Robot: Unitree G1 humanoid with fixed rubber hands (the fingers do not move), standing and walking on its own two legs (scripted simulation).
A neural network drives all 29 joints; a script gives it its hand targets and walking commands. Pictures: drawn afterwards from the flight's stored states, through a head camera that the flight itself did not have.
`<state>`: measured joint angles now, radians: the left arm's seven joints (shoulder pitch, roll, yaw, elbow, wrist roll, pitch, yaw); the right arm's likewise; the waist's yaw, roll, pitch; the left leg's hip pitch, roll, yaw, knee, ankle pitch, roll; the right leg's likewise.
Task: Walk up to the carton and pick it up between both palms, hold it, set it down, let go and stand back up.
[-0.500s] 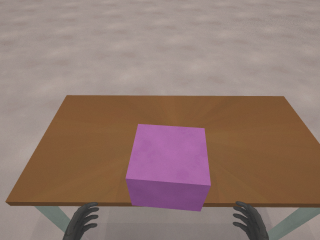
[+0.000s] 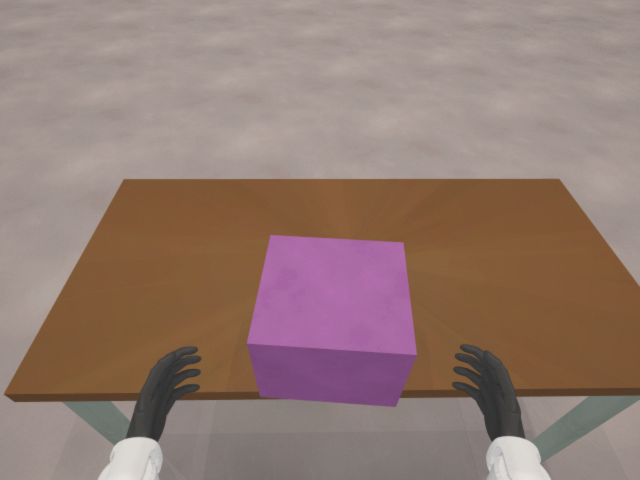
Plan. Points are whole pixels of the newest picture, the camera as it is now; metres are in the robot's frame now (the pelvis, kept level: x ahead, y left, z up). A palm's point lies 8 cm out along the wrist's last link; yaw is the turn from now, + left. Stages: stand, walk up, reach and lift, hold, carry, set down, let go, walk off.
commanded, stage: reach and lift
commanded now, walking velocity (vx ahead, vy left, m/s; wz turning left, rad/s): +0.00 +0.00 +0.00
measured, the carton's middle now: (332, 319) +0.38 +0.01 -0.07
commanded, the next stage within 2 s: none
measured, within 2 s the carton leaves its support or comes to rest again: neither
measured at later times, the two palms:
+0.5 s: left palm (166, 344) +0.28 +0.23 +0.02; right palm (498, 356) +0.27 -0.20 +0.01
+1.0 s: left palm (178, 265) +0.37 +0.22 +0.07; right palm (490, 293) +0.34 -0.20 +0.06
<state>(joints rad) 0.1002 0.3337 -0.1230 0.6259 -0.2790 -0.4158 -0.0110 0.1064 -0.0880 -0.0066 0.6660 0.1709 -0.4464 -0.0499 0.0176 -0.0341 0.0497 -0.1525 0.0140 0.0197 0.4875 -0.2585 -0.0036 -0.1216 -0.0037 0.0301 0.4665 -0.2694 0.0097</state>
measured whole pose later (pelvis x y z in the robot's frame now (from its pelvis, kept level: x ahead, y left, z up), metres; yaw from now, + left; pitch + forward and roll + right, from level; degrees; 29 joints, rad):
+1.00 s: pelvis +0.01 +0.00 +0.01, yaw -1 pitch +1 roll -1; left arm -0.49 0.32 0.03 0.80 -0.21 -0.02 -0.05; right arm -0.38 -0.20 0.06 0.73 0.30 -0.11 -0.13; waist -0.01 -0.01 -0.03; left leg -0.20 0.03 0.03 0.41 -0.22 0.00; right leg -0.16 0.01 0.04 0.34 -0.20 0.02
